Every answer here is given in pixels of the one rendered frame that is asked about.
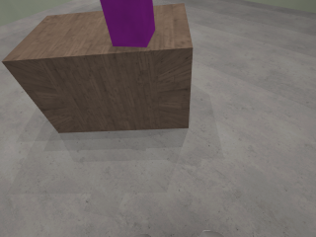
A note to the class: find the pedestal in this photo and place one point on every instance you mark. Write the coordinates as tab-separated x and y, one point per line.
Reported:
82	83

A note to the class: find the carton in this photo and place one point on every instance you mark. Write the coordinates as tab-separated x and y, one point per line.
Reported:
130	22

